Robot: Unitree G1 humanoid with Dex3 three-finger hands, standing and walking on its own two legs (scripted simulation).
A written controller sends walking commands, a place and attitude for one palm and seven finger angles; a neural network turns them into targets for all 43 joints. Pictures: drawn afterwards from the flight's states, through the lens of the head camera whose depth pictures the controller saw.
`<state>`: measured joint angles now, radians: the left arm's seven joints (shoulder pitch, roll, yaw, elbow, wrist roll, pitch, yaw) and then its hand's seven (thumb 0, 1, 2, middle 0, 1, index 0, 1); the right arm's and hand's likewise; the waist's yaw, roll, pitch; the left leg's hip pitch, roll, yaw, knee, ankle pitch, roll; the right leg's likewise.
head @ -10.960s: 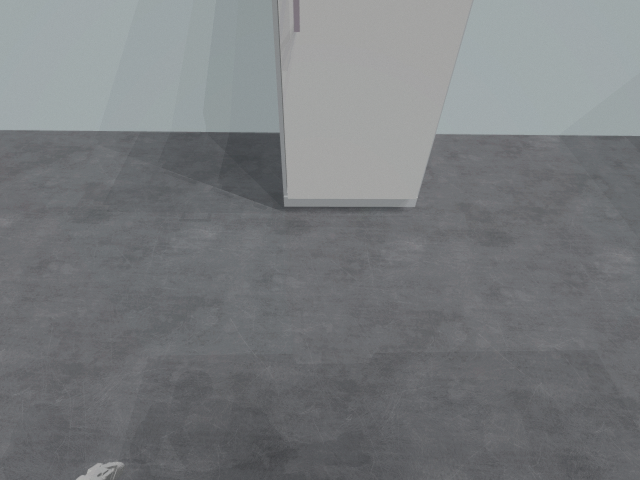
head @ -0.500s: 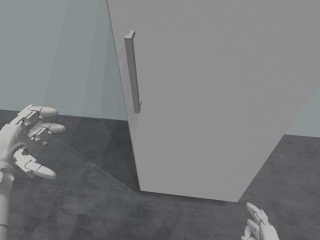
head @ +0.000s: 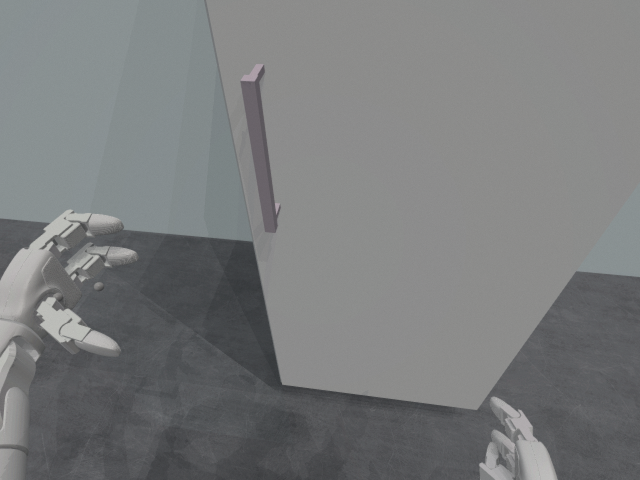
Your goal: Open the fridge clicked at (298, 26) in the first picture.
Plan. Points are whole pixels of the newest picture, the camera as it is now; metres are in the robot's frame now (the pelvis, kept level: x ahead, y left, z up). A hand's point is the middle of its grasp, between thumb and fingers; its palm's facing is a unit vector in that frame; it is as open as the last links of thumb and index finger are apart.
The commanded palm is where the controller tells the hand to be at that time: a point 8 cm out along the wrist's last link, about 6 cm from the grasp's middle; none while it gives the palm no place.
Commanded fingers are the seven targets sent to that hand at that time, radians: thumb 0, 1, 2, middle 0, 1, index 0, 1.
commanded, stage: move the hooked fingers beside the handle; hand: left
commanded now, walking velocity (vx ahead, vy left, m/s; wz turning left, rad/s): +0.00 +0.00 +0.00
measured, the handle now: (265, 157) +0.50 +0.13 +0.17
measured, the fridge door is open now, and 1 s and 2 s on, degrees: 0 0 0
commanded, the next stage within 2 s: none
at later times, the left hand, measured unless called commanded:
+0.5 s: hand (143, 257) +0.32 +0.24 +0.14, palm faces -0.02 -1.00 -0.02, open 14.0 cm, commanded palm +0.30 +0.29 +0.14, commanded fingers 0.00 -0.50 0.30 -0.30 -1.20 -0.30 -1.20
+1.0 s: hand (183, 229) +0.37 +0.21 +0.14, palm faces -0.04 -1.00 -0.01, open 14.0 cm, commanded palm +0.35 +0.26 +0.14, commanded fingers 0.00 -0.50 0.30 -0.30 -1.20 -0.30 -1.20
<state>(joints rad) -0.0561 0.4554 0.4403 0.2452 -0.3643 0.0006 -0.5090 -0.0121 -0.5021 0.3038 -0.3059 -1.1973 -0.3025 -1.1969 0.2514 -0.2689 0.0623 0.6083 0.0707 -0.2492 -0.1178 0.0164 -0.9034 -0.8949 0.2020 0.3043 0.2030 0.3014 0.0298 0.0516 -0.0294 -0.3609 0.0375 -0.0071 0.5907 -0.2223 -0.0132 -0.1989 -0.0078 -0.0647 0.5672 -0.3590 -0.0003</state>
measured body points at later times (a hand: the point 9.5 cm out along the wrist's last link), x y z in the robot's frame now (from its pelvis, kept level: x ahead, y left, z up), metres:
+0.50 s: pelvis +0.00 +0.00 +0.00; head -0.01 +0.00 +0.45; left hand +0.31 +0.30 +0.14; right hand +0.16 -0.24 -0.08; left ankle +0.06 +0.13 -0.73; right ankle -0.03 -0.12 -0.73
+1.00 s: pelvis +0.00 +0.01 +0.00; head +0.00 +0.00 +0.45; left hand +0.37 +0.27 +0.14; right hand +0.12 -0.25 -0.10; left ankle +0.06 +0.13 -0.73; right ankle -0.03 -0.12 -0.73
